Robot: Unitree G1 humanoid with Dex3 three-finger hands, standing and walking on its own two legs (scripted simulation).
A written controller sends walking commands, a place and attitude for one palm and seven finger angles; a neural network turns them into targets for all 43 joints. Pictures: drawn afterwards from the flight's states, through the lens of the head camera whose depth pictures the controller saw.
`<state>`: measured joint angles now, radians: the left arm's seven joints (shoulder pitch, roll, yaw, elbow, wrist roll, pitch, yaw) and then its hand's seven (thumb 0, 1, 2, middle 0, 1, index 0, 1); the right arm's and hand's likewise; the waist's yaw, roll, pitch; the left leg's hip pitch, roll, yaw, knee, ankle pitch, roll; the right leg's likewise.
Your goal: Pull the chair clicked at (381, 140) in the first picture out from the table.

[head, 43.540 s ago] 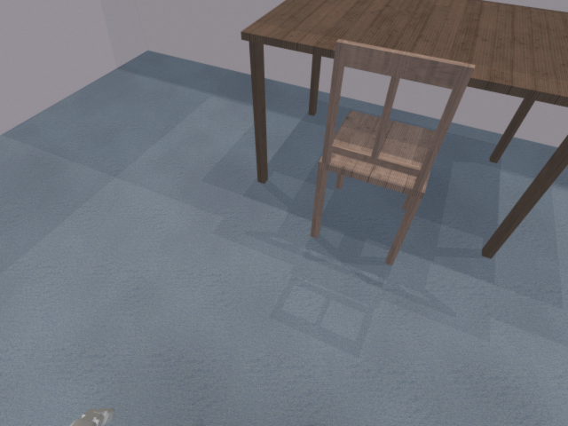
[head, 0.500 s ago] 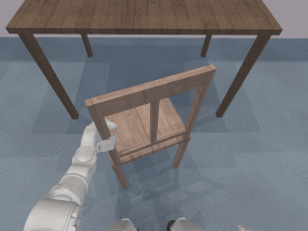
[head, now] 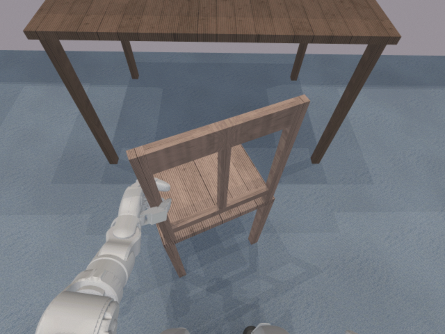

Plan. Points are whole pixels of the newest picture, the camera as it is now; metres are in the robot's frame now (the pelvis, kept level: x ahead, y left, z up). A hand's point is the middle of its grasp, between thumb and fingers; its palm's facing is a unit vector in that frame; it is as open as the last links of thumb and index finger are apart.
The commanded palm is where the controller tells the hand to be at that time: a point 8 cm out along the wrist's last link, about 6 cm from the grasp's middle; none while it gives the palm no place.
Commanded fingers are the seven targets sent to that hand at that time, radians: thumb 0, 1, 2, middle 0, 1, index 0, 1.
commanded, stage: step backward, pulling the chair out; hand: left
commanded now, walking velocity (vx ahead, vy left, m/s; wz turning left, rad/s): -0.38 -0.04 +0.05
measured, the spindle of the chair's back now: (222, 180) +0.45 +0.02 -0.10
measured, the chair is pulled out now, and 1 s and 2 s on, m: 0.31 0.49 0.53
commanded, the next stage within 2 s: stop walking, hand still on the chair in 0.62 s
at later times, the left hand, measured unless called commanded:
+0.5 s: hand (158, 254) +0.26 +0.14 -0.06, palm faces +0.06 -0.98 -0.18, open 5.8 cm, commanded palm +0.27 +0.19 -0.05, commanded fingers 0.00 0.90 0.90 -0.50 -1.45 -0.50 -1.45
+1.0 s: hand (145, 306) +0.17 +0.14 -0.06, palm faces +0.07 -0.98 -0.18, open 5.9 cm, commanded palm +0.15 +0.19 -0.04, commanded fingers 0.00 0.90 0.90 -0.50 -1.45 -0.50 -1.45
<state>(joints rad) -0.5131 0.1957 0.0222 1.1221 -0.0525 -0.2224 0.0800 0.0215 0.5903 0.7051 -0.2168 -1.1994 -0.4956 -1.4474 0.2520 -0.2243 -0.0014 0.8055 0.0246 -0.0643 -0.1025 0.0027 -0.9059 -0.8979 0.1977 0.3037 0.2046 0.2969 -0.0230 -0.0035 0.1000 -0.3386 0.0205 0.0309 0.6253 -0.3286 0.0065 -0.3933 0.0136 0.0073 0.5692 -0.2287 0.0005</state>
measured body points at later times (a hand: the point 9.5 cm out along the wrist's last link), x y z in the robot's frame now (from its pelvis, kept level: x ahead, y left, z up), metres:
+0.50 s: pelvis -0.09 -0.02 -0.01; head -0.04 -0.02 +0.44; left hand +0.25 +0.19 -0.05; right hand -0.01 -0.28 -0.13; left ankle -0.01 +0.11 -0.72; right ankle -0.01 -0.13 -0.73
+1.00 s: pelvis -0.12 -0.01 +0.01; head -0.08 -0.01 +0.46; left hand +0.16 +0.20 -0.04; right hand -0.01 -0.24 -0.11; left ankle -0.13 +0.11 -0.73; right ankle -0.08 -0.13 -0.73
